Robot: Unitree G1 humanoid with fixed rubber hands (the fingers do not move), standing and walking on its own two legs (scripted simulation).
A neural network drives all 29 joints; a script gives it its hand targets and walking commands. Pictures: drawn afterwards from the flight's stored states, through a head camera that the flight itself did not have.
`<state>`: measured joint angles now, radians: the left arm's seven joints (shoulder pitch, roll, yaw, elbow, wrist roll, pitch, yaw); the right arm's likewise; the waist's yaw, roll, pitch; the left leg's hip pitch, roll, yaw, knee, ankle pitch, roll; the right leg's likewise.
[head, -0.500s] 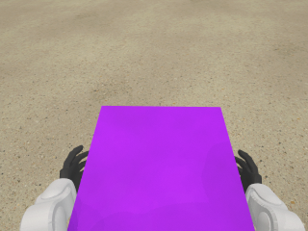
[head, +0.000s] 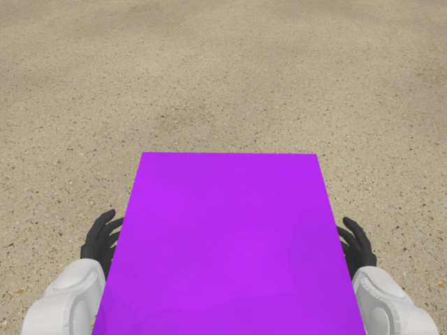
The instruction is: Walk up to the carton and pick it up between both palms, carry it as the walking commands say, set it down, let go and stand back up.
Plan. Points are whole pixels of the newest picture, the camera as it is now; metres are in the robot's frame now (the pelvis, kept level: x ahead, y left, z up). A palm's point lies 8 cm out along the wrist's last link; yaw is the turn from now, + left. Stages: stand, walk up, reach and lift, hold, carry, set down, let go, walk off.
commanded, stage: carry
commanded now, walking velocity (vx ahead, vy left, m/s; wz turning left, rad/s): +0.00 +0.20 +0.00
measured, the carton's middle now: (227, 265) +0.25 +0.01 +0.00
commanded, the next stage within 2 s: none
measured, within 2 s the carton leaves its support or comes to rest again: neither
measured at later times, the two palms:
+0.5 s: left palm out of the picture +0.13 +0.35 +0.08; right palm (266, 318) +0.15 -0.04 +0.08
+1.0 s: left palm out of the picture +0.08 +0.39 +0.10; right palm out of the picture +0.08 +0.00 +0.10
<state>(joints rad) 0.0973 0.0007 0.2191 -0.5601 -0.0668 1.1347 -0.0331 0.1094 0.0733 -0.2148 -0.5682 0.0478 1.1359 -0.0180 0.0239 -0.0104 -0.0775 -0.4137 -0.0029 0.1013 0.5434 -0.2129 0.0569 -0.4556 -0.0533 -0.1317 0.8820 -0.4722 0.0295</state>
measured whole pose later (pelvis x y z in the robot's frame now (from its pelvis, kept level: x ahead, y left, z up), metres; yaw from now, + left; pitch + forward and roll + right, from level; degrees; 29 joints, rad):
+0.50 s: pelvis -0.08 +0.13 +0.00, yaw +1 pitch +4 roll +0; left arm 0.11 0.01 0.23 -0.58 -0.05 1.15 -0.04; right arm 0.09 0.09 -0.21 -0.54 0.05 1.15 -0.02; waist 0.02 -0.02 -0.07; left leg -0.38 0.03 0.08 0.54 -0.23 0.03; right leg -0.51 -0.11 -0.09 0.98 -0.49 0.06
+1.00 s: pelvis -0.14 +0.20 +0.01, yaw +0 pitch +2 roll -1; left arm 0.08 -0.02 0.22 -0.54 -0.02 1.17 -0.04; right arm 0.06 0.04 -0.21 -0.50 0.05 1.18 -0.02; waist 0.00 -0.01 -0.12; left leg -0.35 -0.04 0.16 0.36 -0.07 0.08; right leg -0.29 -0.06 -0.15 0.49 -0.25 0.00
